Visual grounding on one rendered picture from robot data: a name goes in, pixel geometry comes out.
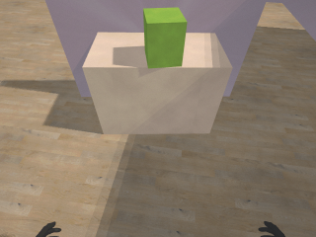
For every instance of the right robot hand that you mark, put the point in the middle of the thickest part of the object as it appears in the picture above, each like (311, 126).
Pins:
(271, 228)

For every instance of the carton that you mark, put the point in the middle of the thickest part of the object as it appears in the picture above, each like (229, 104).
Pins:
(164, 37)

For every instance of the pedestal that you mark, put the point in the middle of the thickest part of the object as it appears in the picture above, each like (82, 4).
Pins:
(131, 98)

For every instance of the left robot hand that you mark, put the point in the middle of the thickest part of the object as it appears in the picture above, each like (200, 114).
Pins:
(48, 229)

